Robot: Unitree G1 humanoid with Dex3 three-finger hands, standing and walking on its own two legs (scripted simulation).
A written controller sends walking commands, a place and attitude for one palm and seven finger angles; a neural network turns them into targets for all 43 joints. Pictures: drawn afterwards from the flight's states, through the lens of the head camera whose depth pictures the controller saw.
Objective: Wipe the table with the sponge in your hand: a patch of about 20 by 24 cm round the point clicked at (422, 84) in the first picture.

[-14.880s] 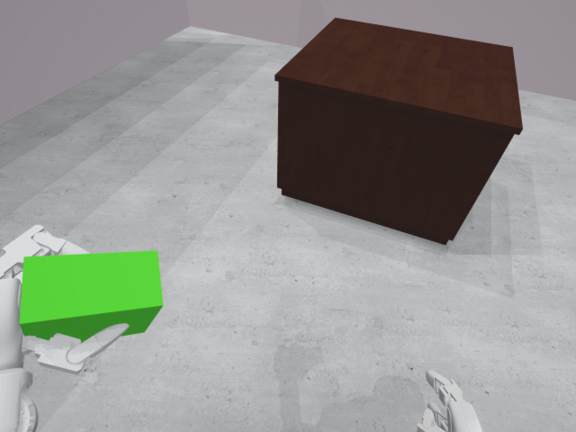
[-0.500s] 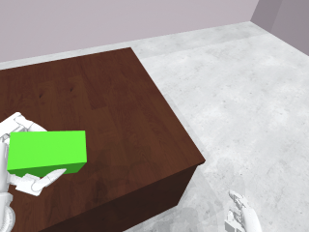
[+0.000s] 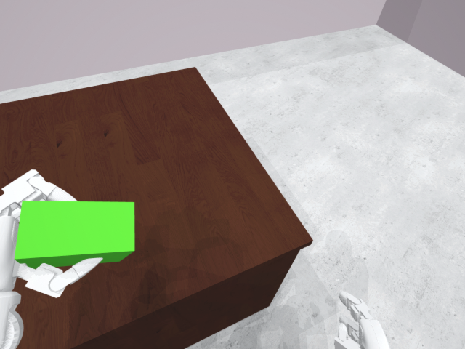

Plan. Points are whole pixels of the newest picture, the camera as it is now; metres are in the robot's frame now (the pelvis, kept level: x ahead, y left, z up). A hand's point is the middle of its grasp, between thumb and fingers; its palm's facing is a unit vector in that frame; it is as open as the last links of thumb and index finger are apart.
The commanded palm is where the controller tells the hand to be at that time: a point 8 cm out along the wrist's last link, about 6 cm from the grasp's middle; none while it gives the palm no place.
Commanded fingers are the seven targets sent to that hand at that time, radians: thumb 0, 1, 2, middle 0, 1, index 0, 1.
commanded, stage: come to a stop and stand still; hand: left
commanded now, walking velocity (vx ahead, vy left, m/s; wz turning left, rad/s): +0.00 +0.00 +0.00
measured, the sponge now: (95, 235) +0.23 +0.20 +0.13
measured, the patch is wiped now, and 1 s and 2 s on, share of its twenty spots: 0.00 0.00 0.00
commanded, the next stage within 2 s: look again from close up in 0.34 s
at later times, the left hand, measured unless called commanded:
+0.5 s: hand (27, 235) +0.21 +0.27 +0.16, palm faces +0.39 -0.86 -0.33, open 9.8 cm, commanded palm +0.15 +0.29 +0.18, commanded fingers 0.00 0.10 1.30 -1.20 -1.60 -1.20 -1.60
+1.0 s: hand (12, 206) +0.23 +0.28 +0.19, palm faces +0.43 -0.79 -0.43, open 9.8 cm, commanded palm +0.15 +0.28 +0.17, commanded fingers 0.00 0.10 1.30 -1.20 -1.60 -1.20 -1.60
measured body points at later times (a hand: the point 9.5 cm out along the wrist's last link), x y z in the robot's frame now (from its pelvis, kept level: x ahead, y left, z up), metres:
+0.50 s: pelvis +0.00 +0.01 +0.00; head +0.02 +0.04 +0.45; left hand +0.18 +0.31 +0.18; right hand +0.20 -0.19 -0.06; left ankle +0.00 +0.07 -0.74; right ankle +0.02 -0.10 -0.74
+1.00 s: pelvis -0.02 +0.00 -0.01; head -0.02 -0.01 +0.44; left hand +0.20 +0.32 +0.22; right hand +0.17 -0.23 -0.09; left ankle +0.00 +0.07 -0.74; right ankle +0.01 -0.10 -0.74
